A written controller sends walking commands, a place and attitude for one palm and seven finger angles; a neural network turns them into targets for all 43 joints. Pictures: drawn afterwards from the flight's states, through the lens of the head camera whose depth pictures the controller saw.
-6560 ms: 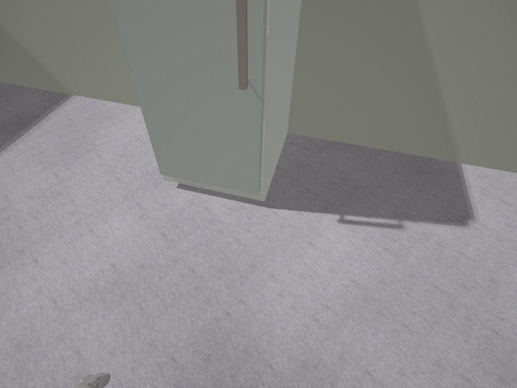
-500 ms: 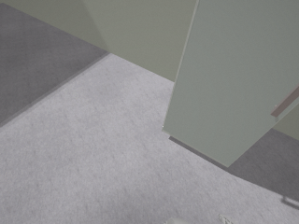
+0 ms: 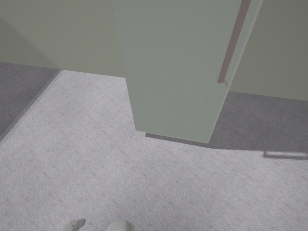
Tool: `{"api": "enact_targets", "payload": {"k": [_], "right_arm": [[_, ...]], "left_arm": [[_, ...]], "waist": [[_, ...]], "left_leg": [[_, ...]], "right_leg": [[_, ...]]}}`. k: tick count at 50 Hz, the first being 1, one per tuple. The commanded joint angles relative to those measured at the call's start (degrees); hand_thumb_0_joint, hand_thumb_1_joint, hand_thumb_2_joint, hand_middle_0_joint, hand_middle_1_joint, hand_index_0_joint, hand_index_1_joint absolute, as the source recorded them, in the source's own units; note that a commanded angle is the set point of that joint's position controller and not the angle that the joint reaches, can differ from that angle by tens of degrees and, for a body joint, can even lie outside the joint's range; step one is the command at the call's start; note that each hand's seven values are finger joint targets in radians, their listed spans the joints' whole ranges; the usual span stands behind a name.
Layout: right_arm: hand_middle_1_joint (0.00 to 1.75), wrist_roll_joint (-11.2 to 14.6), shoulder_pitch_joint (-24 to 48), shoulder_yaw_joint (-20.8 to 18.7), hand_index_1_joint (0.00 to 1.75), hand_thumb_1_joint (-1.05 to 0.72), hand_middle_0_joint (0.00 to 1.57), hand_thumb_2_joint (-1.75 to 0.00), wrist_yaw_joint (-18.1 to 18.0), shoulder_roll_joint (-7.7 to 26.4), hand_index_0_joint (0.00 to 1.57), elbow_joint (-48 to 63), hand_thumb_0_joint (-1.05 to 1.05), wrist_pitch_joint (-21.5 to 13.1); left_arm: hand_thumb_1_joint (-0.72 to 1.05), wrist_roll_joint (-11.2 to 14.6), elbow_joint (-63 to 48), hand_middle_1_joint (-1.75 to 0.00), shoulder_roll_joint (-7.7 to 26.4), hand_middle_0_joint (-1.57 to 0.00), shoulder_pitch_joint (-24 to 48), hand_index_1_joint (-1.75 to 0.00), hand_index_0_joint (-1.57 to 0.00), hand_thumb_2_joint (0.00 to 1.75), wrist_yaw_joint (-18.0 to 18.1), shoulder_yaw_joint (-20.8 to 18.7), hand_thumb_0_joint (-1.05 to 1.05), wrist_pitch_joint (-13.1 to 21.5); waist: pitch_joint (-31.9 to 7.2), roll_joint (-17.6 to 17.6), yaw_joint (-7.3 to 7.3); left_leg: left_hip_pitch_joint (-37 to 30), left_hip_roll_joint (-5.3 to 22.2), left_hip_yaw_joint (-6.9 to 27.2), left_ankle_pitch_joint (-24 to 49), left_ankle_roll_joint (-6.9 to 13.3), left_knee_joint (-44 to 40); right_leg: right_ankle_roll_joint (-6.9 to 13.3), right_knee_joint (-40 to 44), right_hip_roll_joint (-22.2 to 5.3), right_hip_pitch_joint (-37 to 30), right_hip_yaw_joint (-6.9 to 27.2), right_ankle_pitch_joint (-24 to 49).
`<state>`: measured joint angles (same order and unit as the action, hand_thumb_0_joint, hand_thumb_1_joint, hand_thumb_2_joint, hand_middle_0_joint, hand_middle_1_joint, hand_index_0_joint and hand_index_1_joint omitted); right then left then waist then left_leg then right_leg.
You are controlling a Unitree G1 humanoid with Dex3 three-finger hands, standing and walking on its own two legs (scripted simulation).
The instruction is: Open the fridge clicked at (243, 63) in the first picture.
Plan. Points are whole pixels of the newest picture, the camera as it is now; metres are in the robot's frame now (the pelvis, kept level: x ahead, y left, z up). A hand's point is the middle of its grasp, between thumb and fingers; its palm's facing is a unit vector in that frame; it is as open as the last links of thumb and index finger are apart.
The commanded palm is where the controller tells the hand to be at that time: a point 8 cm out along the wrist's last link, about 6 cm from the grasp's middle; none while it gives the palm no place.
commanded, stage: turn to face it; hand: right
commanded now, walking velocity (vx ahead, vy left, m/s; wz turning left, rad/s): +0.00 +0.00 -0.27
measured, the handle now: (234, 30) +0.74 -0.26 +0.13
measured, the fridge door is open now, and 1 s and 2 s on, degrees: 0 0 0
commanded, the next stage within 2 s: take the last steps up to it in 0.20 s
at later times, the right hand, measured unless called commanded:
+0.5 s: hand out of the picture -0.01 -0.15 -0.15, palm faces +0.20 +0.95 -0.24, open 7.3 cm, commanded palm none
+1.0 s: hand out of the picture +0.07 -0.23 -0.17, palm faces +0.18 +0.97 -0.15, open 7.4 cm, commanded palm none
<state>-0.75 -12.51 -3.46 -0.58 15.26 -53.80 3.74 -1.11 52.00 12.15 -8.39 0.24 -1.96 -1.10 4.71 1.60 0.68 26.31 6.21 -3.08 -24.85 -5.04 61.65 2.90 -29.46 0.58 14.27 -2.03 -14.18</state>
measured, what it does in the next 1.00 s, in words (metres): steps on the spot: left foot, then right foot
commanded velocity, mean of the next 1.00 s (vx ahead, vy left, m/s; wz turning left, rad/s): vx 0.22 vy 0.03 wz -0.06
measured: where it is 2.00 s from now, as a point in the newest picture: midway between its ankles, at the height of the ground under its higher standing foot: (165, 217)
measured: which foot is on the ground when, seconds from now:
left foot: up 0.00-0.22, down 0.24-0.70, up 0.72-1.00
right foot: down 0.00-0.26, up 0.28-0.68, down 0.70-1.00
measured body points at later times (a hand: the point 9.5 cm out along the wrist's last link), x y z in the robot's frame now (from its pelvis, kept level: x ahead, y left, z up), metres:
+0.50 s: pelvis -0.02 +0.04 +0.01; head -0.02 +0.06 +0.46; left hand +0.04 +0.28 -0.15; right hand -0.02 -0.20 -0.13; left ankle +0.00 +0.14 -0.74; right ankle -0.07 -0.11 -0.66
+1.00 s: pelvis +0.07 -0.05 +0.01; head +0.08 -0.07 +0.45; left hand +0.03 +0.17 -0.14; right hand +0.06 -0.29 -0.16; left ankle +0.16 +0.08 -0.66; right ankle -0.04 -0.11 -0.74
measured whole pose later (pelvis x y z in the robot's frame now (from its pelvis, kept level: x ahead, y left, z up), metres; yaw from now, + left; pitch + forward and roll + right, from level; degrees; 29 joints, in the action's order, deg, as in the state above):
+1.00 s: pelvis +0.07 -0.05 +0.01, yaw -9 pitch -1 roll +1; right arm -1.5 -14.0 -3.3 1.1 11.3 -61.7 0.5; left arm -1.0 65.1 5.1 -25.0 2.1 -0.7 3.8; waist 1.7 2.1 -0.7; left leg 33.7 5.8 -4.1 -11.1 -1.4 59.2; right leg 1.9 -16.2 -0.1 -2.8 -7.8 -18.1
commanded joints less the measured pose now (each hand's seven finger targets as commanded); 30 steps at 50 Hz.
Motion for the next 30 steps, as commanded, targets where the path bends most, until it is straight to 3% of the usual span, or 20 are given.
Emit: {"api": "enact_targets", "payload": {"k": [1,3,6,8,10,11,12,13,14,15,16,18,22,27,29,30], "right_arm": [[0.3,0.01,0.99,-0.81,0.3,-0.9,0.2,-0.9,-0.37,3.18,0.2,4.17,0.0,-1.23],[0.3,0.04,1.81,-0.71,0.3,-0.9,0.2,-0.9,-0.47,2.68,0.2,4.5,0.0,-1.25],[0.3,0.17,1.77,-0.33,0.3,-0.9,0.2,-0.9,-0.71,1.51,0.2,4.58,0.0,-1.69],[0.3,0.4,-0.06,-0.26,0.3,-0.9,0.2,-0.9,-0.88,1.26,0.2,4.04,0.0,-2.27],[0.3,0.48,-3.28,-0.4,0.3,-0.9,0.2,-0.9,-1.13,1.32,0.2,2.91,0.0,-2.91],[0.3,0.27,-4.99,-0.6,0.3,-0.9,0.2,-0.9,-1.36,2.57,0.2,2.39,0.0,-3.47],[0.3,-0.49,-5.64,-1.28,0.3,-0.9,0.2,-0.9,-1.73,6.7,0.2,2.37,0.0,-4.26],[0.3,-0.84,-5.71,-1.86,0.3,-0.9,0.2,-0.9,-1.7,10.39,0.2,2.93,0.0,-4.41],[0.3,-0.58,-4.79,-1.48,0.3,-0.9,0.2,-0.9,-1.63,9.93,0.2,3.57,0.0,-4.13],[0.3,-0.42,-1.25,-1.53,0.3,-0.9,0.2,-0.9,-1.86,7.54,0.2,3.82,0.0,-4.27],[0.3,-0.33,0.22,-1.17,0.3,-0.9,0.2,-0.9,-1.6,6.06,0.2,3.83,0.0,-4.22],[0.3,-0.28,0.16,-0.51,0.3,-0.9,0.2,-0.9,-1.34,3.89,0.2,3.3,0.0,-4.72],[0.3,-0.55,-6.17,-0.27,0.3,-0.9,0.2,-0.9,-0.97,2.91,0.2,0.14,0.0,-6.05],[0.3,-1.34,-11.3,-0.48,0.3,-0.9,0.2,-0.9,-0.57,3.84,0.2,-3.57,0.0,-6.45],[0.3,-1.42,-11.29,-0.73,0.3,-0.9,0.2,-0.9,-0.43,4.7,0.2,-4.41,0.0,-6.19],[0.3,-1.3,-10.68,-0.8,0.3,-0.9,0.2,-0.9,-0.31,5.0,0.2,-4.87,0.0,-6.0]], "left_arm": [[0.9,-0.06,-2.16,-0.3,11.01,-0.2,-3.5,-0.3,-0.2,0.9,0.62,-2.9,0.0,0.55],[0.9,-0.25,-1.97,-0.3,10.95,-0.2,-3.65,-0.3,-0.2,0.9,0.62,-3.0,0.0,0.34],[0.9,-0.47,-1.64,-0.3,10.65,-0.2,-3.72,-0.3,-0.2,0.9,0.56,-3.17,0.0,0.05],[0.9,-0.48,-1.16,-0.3,10.27,-0.2,-3.57,-0.3,-0.2,0.9,0.46,-3.25,0.0,0.0],[0.9,-0.06,-0.97,-0.3,9.68,-0.2,-2.84,-0.3,-0.2,0.9,0.35,-3.21,0.0,-0.04],[0.9,0.37,-0.83,-0.3,8.11,-0.2,-2.79,-0.3,-0.2,0.9,0.15,-3.08,0.0,0.08],[0.9,0.92,-1.14,-0.3,4.86,-0.2,-3.87,-0.3,-0.2,0.9,-0.17,-2.67,0.0,0.13],[0.9,0.72,-3.0,-0.3,3.29,-0.2,-2.06,-0.3,-0.2,0.9,-0.1,-2.4,0.0,-0.15],[0.9,0.42,-2.54,-0.3,5.41,-0.2,-1.82,-0.3,-0.2,0.9,-0.05,-3.32,0.0,-1.0],[0.9,0.0,-1.12,-0.3,5.37,-0.2,-2.86,-0.3,-0.2,0.9,-0.12,-3.49,0.0,-1.92],[0.9,-0.17,0.42,-0.3,5.3,-0.2,-3.54,-0.3,-0.2,0.9,-0.4,-3.55,0.0,-2.21],[0.9,-0.61,2.04,-0.3,4.48,-0.2,-5.96,-0.3,-0.2,0.9,-1.11,-3.33,0.0,-1.96],[0.9,-0.86,2.54,-0.3,3.74,-0.2,-4.61,-0.3,-0.2,0.9,-1.72,-3.15,0.0,-0.96],[0.9,-0.54,1.95,-0.3,1.92,-0.2,-0.83,-0.3,-0.2,0.9,-1.91,-2.33,0.0,0.32],[0.9,-0.37,2.24,-0.3,1.15,-0.2,-1.97,-0.3,-0.2,0.9,-1.82,-1.93,0.0,0.92],[0.9,-0.28,2.96,-0.3,0.8,-0.2,-3.7,-0.3,-0.2,0.9,-1.7,-1.8,0.0,1.18]], "waist": [[-5.91,-8.74,-2.03],[-5.31,-8.54,-2.27],[-5.4,-9.62,-2.3],[-6.49,-9.39,-1.52],[-7.35,-8.44,0.34],[-8.26,-4.84,1.17],[-8.98,6.39,1.09],[-6.16,15.29,1.87],[-6.33,9.33,1.72],[-3.89,12.4,0.04],[-2.11,9.52,-0.47],[-0.72,6.38,-1.4],[-0.23,7.7,0.85],[0.79,8.31,3.11],[-0.08,8.51,2.74],[-0.43,9.01,1.86]], "left_leg": [[1.36,-0.49,1.36,1.3,-0.33,-3.39],[-0.02,-0.89,1.53,-0.16,-0.12,-7.46],[-4.36,-2.34,0.84,-0.56,0.5,-14.98],[-8.67,-3.66,0.57,1.48,1.01,-22.09],[-16.24,-3.91,-0.06,9.99,1.24,-32.58],[-21.42,-1.87,1.66,14.64,1.58,-39.79],[-27.06,8.61,12.32,17.7,4.63,-44.79],[-23.07,19.53,21.5,26.52,10.98,-46.03],[-16.51,20.64,18.91,24.1,14.3,-46.06],[-11.76,17.11,16.73,16.59,13.73,-47.99],[-11.21,14.03,15.21,9.38,12.5,-49.43],[-12.55,10.77,10.39,3.3,9.7,-50.33],[-16.92,10.21,8.84,-2.21,9.31,-52.51],[-18.5,11.84,10.36,-5.27,12.11,-53.54],[-16.42,11.93,9.66,-4.52,12.59,-52.54],[-14.83,10.85,7.98,-4.75,12.1,-51.54]], "right_leg": [[6.69,11.6,-14.6,-5.69,14.24,19.47],[7.35,12.19,-15.02,-4.81,16.33,15.7],[7.41,11.06,-14.51,-3.42,18.03,16.68],[6.93,9.14,-13.52,-2.71,18.64,20.03],[4.71,6.11,-11.4,1.09,17.37,17.7],[2.14,2.65,-8.73,4.13,15.49,13.02],[-1.76,-6.5,-2.84,11.68,9.24,1.96],[-4.35,-17.06,2.68,16.63,3.96,-17.07],[-4.11,-25.84,0.87,14.04,6.53,-18.62],[-4.01,-30.17,-0.44,14.08,8.18,-15.77],[-4.26,-34.2,-0.51,14.44,6.75,-12.06],[-4.84,-35.78,-1.92,16.01,4.62,-6.36],[-5.45,-31.05,-3.72,17.94,1.84,-3.03],[-4.85,-15.68,-4.81,14.23,-1.78,-8.88],[-4.16,-10.22,-4.23,9.3,-3.02,-10.2],[-3.94,-7.14,-3.56,5.86,-4.25,-9.3]]}}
